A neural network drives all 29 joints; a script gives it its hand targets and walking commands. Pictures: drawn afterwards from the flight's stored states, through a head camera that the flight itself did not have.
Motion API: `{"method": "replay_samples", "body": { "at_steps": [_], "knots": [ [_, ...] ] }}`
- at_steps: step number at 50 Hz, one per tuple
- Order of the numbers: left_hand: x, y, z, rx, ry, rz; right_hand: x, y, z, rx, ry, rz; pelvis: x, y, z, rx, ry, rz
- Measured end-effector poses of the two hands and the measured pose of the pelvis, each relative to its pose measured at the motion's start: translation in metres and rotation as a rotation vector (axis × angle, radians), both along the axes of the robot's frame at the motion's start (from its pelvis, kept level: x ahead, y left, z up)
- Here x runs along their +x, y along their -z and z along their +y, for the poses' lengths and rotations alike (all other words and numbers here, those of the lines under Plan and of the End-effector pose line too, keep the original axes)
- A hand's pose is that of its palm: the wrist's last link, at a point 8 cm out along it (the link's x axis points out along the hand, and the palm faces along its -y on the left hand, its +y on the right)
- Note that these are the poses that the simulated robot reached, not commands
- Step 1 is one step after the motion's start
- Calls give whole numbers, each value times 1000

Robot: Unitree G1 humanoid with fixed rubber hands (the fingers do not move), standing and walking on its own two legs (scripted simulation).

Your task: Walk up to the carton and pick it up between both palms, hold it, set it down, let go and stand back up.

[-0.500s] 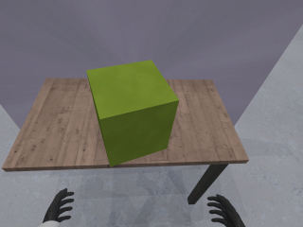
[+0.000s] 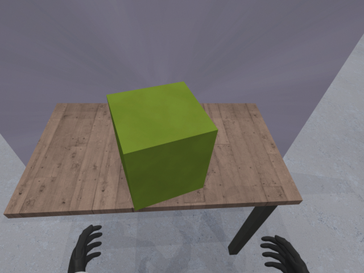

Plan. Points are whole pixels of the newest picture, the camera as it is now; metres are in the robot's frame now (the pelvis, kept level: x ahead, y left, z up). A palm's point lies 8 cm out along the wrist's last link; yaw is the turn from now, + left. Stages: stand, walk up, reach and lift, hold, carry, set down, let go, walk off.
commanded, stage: reach and lift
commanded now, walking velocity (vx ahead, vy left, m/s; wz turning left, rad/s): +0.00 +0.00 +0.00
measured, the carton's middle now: (159, 145) +0.44 +0.08 +0.01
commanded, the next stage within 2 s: none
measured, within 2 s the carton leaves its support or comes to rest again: neither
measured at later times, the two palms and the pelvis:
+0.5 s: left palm (100, 249) +0.18 +0.18 -0.03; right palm (305, 251) +0.21 -0.27 -0.04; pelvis +0.00 -0.02 -0.01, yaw +0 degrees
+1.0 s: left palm (98, 218) +0.23 +0.19 +0.01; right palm (293, 212) +0.28 -0.25 +0.00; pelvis +0.01 -0.01 +0.00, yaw -1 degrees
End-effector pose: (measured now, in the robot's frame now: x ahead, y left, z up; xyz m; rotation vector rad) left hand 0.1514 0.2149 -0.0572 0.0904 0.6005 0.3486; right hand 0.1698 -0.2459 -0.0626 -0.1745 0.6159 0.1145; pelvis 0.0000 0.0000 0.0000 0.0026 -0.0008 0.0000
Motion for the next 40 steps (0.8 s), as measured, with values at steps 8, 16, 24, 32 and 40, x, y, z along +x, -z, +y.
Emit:
{"method": "replay_samples", "body": {
  "at_steps": [8,16,24,32,40],
  "knots": [
    [10,-11,-18,-10,-29,-78,11,-5,-7,26,-25,-52,2,2,-2,-1,-1,18],
    [19,-20,-33,-4,-44,-133,21,-9,-16,49,-47,-103,1,4,-10,3,-2,23],
    [28,-29,-40,-9,-82,-211,37,-20,-21,53,-91,-158,-1,6,-22,14,2,42],
    [43,-39,-33,-34,-136,-271,75,-39,-12,65,-141,-215,-3,8,-27,15,-2,56],
    [52,-48,-32,-36,-138,-266,100,-46,-9,59,-121,-231,3,6,-18,3,-10,60]
  ]
}}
